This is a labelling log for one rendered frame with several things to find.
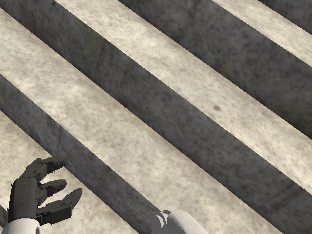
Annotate left robot forearm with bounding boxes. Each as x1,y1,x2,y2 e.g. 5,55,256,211
1,218,41,234

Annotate left robot hand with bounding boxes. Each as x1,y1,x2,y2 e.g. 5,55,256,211
7,156,83,226

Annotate robot right thigh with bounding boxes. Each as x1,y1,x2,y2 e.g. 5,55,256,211
151,210,208,234

